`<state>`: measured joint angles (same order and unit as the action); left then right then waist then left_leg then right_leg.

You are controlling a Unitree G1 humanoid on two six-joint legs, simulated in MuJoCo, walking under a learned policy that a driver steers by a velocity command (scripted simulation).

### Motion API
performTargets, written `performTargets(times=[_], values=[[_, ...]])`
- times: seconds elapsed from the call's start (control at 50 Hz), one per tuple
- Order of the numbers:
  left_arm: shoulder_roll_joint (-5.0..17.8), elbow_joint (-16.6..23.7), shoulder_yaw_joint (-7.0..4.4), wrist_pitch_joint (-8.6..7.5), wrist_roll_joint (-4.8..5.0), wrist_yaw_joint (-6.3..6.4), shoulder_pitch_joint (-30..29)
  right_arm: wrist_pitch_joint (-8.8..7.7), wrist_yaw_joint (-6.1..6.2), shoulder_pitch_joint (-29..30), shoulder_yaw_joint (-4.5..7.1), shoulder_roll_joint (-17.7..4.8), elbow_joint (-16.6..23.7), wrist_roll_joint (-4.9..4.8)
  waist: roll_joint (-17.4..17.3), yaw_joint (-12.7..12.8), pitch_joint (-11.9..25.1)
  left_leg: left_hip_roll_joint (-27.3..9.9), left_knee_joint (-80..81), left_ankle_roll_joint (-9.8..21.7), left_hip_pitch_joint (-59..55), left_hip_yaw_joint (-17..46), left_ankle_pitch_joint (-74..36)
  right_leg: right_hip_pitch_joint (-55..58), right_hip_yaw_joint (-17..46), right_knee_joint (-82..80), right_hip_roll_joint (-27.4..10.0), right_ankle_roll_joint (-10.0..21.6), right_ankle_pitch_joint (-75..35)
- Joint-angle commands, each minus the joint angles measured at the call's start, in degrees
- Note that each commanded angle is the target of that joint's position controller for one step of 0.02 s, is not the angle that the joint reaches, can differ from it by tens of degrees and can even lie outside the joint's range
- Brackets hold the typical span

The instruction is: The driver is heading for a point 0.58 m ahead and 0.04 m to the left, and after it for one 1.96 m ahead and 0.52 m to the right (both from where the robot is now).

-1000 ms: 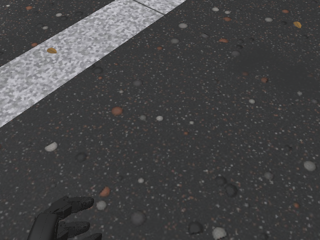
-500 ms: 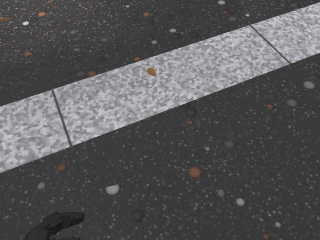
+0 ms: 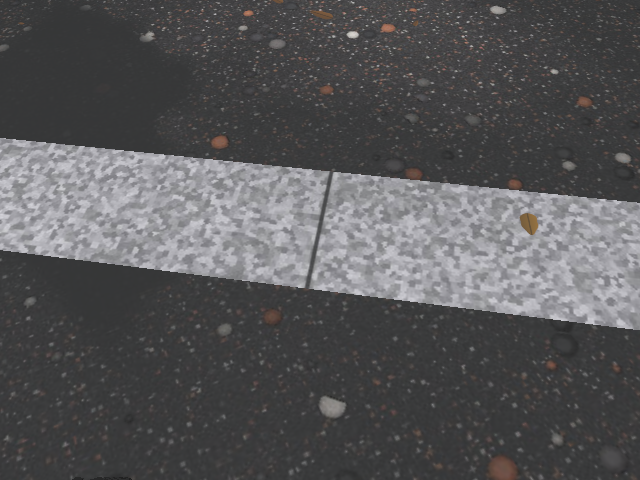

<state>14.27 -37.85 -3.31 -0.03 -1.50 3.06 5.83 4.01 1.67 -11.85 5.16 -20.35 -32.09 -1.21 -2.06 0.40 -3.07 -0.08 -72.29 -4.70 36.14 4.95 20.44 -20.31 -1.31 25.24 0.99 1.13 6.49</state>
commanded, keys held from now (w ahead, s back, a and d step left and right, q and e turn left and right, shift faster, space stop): q+shift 0.22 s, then shift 0.42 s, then w+shift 0.08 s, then w+e+shift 0.28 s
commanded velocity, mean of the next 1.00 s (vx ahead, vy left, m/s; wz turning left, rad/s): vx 0.18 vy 0.00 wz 0.33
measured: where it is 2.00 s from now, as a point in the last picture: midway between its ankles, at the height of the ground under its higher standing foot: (323, 362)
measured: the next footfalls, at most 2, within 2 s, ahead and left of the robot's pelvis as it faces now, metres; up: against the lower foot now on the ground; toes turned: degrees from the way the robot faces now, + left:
left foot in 0.28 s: -0.01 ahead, +0.14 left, +0.00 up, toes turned +20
right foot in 0.72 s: +0.06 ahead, -0.07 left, +0.00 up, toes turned +24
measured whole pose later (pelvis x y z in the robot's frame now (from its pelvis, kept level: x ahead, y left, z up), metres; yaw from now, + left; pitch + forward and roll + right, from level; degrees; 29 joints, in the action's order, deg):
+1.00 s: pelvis +0.07 +0.08 +0.01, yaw +15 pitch +4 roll +2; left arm 14.2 -46.4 -3.1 -2.6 2.3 1.3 29.7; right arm -6.5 -1.7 -5.9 3.5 -15.5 -35.7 -1.5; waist 0.2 5.5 2.1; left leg 0.0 -36.9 -2.9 29.4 3.2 12.5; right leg -5.9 9.6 20.6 -1.9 1.0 19.1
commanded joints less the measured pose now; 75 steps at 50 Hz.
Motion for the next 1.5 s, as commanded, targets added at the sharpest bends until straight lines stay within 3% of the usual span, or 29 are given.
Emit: performTargets(times=[0.02,0.14,0.26,0.28,0.3,0.32,0.34,0.36,0.4,0.44,0.64,0.68,0.72,0.74,0.76,0.78,0.86,0.94,1.02,1.06,1.08,1.1,1.12,1.18,1.26,1.38,1.44,1.48,1.5], values=[[8.7,3.1,-2.24,-0.32,-0.21,0.63,-0.3,-0.65,0.26,0.8,0.51,-2.6,4.8,-0.21,9.6,0.9,8.7,-3.5,2.5,-1.3,4.8,-2.7,-1.5,13.7,10.4,-9.6,-15.1,11.7,-4.7],[11.9,1.8,-3.78,-0.11,0.51,-0.14,-1.0,-0.33,-0.69,1.8,0.25,-1.3,4.4,0.14,11.4,1.0,9.5,-5.8,16.1,0.4,-3.8,-5.7,-0.5,12.8,3.5,-10.6,-18.8,11.4,-0.9],[12.0,-0.5,-4.31,-0.12,2.75,-1.75,-0.7,1.15,-2.03,-4.1,1.53,-1.6,1.1,0.11,9.8,-2.5,10.0,-1.3,41.7,7.3,-23.5,-10.6,-4.1,7.4,-4.2,-2.6,-19.2,5.3,1.1],[9.5,-2.0,-3.72,0.21,2.96,-2.21,2.1,1.04,-1.59,-8.5,2.37,-3.4,-0.8,0.23,4.6,-3.4,8.6,-1.0,49.0,10.0,-30.8,-6.7,-9.1,0.8,-7.4,5.2,-15.8,1.2,4.7],[6.0,-0.6,-2.53,0.41,0.65,-3.00,2.8,0.55,-0.56,-11.1,3.84,-10.0,-0.7,0.14,-13.7,-2.0,6.5,-16.1,51.0,16.1,-39.7,14.4,-28.9,-17.7,-12.9,24.7,-8.1,-5.0,26.5],[6.9,2.8,-2.89,0.02,0.14,-2.26,-1.9,-0.94,-0.58,-6.7,3.85,-13.1,1.9,2.90,-16.4,-2.8,8.2,-24.2,52.9,25.5,-31.7,24.5,-29.6,-24.9,-3.2,36.0,-3.8,-6.3,31.6],[9.5,3.1,-3.57,0.21,1.10,-1.64,-6.1,-2.35,-0.92,-4.2,2.92,-9.6,2.4,3.86,-9.7,-4.3,8.0,-20.9,54.6,23.6,-28.9,18.8,-24.6,-23.3,1.3,41.1,-4.5,-4.9,26.7],[9.2,2.5,-3.66,0.43,1.80,-1.27,-5.1,-3.27,-0.83,-0.8,2.18,-7.8,2.0,3.32,-8.6,-2.1,7.1,-17.6,54.6,19.8,-27.0,14.3,-21.6,-22.5,2.5,40.9,-4.8,-3.7,20.6],[8.9,-0.2,-3.80,0.92,0.55,-0.61,-0.6,-3.78,-0.38,3.8,0.51,-3.6,2.2,1.28,-7.2,0.3,8.2,-13.8,53.2,16.2,-26.2,9.2,-23.9,-19.8,2.4,42.6,-4.4,-4.3,13.0],[8.7,-0.8,-3.62,0.80,1.02,-0.91,1.1,-4.16,0.03,3.7,-0.63,-1.8,1.8,1.79,-6.4,1.0,9.7,-12.4,52.7,16.2,-25.9,7.0,-28.9,-16.0,2.4,43.6,-3.7,-4.8,9.7],[5.7,-0.5,-1.31,0.82,1.91,-2.51,0.5,-3.47,-0.87,2.5,-1.32,-1.4,-1.8,1.69,-6.6,-1.4,6.1,-12.1,49.4,17.9,-24.0,10.8,-25.0,-0.1,1.1,11.8,-2.9,-3.8,14.1],[5.4,-2.6,-1.13,-0.04,1.89,-3.28,5.4,-3.30,-1.03,-0.8,-0.98,-2.5,-3.5,0.33,-5.2,-0.6,7.9,-9.0,51.4,15.7,-20.4,11.8,7.4,8.4,-3.7,4.5,0.6,-1.8,9.9],[8.3,-4.4,-1.82,-1.19,2.30,-3.12,13.0,-4.10,-1.40,2.3,-1.68,-0.4,-2.6,0.86,0.1,2.7,3.2,-5.4,43.0,12.3,-5.6,12.1,26.1,14.4,7.1,1.4,-6.8,4.2,26.3],[12.7,-6.5,-2.79,-2.18,2.45,-3.20,18.2,-5.40,-1.55,4.8,-2.01,2.0,-0.1,0.22,11.0,3.2,0.4,1.5,29.7,8.0,6.1,-1.5,19.4,17.0,22.4,-7.5,-14.5,10.8,44.8],[14.5,-6.8,-3.39,-3.39,1.89,-3.67,20.4,-7.24,-1.51,11.1,-1.63,0.7,2.1,-1.41,17.3,6.4,-4.3,2.3,17.6,6.9,14.1,-3.8,14.0,17.1,43.6,-19.7,-24.1,17.6,53.1],[12.7,-6.1,-2.71,-4.34,1.34,-3.22,17.9,-8.76,-1.50,12.8,-0.79,-1.1,2.8,-1.96,13.7,5.0,-6.6,-1.2,11.6,7.2,17.8,0.6,9.1,16.2,46.0,-20.0,-25.0,17.7,49.0],[8.6,-4.2,-1.54,-4.56,2.99,-2.45,14.9,-11.53,-2.74,10.4,-0.82,1.1,1.5,1.17,8.4,2.1,-0.7,-2.2,17.7,5.3,9.7,-1.5,-5.9,14.7,28.1,-17.9,-15.0,11.9,27.3],[10.0,-3.1,-2.10,-3.86,3.46,-1.38,15.8,-11.73,-3.46,12.1,-1.76,4.4,1.3,0.17,11.4,2.2,0.8,2.6,33.4,1.5,-7.9,-5.4,-10.0,5.0,18.6,-15.8,-9.0,10.5,16.4],[11.6,-1.5,-2.66,-3.44,4.64,-1.22,15.4,-11.88,-3.30,10.6,-0.55,0.5,2.0,-1.89,12.8,-0.5,0.6,1.4,42.6,1.1,-19.4,-3.1,-8.9,1.3,23.9,-12.0,-10.9,9.4,20.3],[8.3,0.3,-1.52,-3.46,3.53,-1.81,13.2,-11.87,-2.25,-0.9,1.20,-2.9,-1.1,-2.48,10.7,-6.5,5.5,-0.3,45.0,2.9,-37.1,-2.8,-8.6,-6.3,22.0,-0.5,-7.4,6.3,13.9],[3.7,1.7,-0.16,-3.86,1.98,-2.45,12.7,-11.64,-1.53,-12.7,2.46,-6.4,-3.2,-2.03,3.4,-11.3,14.4,-8.7,45.4,5.2,-53.5,5.4,-1.6,-14.2,15.9,19.3,-2.5,3.7,14.6],[-1.5,6.0,1.41,-5.09,3.88,-2.28,15.3,-11.23,-1.93,-17.7,2.82,-11.5,-3.7,1.43,-17.1,-8.9,20.8,-23.3,55.1,12.4,-63.0,35.8,23.1,-29.6,11.1,39.7,1.8,2.5,25.2],[3.2,5.6,0.58,-5.25,6.43,-2.17,16.4,-11.53,-2.40,-13.9,2.28,-9.0,-3.2,2.24,-16.7,-7.1,15.7,-26.0,59.0,15.8,-57.2,44.0,33.5,-36.5,10.5,52.3,-3.1,2.3,20.4],[5.9,4.7,-0.43,-3.85,4.24,-3.44,9.1,-10.65,-1.84,-9.1,0.06,-1.1,-4.7,1.81,-4.0,-5.4,2.2,-18.7,59.1,12.9,-42.8,18.1,8.7,-36.9,8.2,54.9,-8.5,2.0,8.4],[3.0,6.1,0.11,-1.46,4.54,-4.99,6.3,-10.82,-1.92,-6.9,-0.96,2.3,-7.8,1.72,-3.8,-1.9,-2.4,-15.3,61.9,10.5,-33.8,1.8,-8.5,-34.5,8.1,54.9,-10.3,1.3,3.5],[4.0,9.6,0.76,-1.85,3.54,-6.82,-5.1,-10.79,-0.60,-7.3,-0.42,-2.0,-10.9,2.27,1.7,-2.7,-8.3,-13.1,66.6,8.2,-32.1,-14.6,-19.8,-29.8,0.1,32.9,-8.1,1.8,-9.0],[4.7,10.8,0.56,-2.79,4.15,-8.18,-8.7,-10.17,-0.08,-9.8,0.41,-7.4,-12.3,2.31,-0.8,-2.0,-6.0,-13.2,61.7,6.5,-36.8,-19.3,-56.1,-17.4,-8.3,22.5,-2.0,5.8,-7.4],[8.8,9.4,-1.54,-2.37,5.05,-7.90,-0.3,-8.56,0.41,-9.5,1.30,-11.3,-11.9,2.21,-7.4,4.9,1.2,-14.9,47.3,6.8,-42.0,-19.7,-84.9,-6.7,-11.0,23.0,2.9,7.9,-0.3],[13.0,6.6,-3.49,-1.67,4.78,-7.61,11.3,-7.92,0.30,-6.7,1.81,-12.6,-10.3,1.60,-8.1,10.8,6.6,-15.2,33.3,7.3,-38.8,-18.9,-90.6,6.7,-10.2,21.5,4.7,9.7,1.7]])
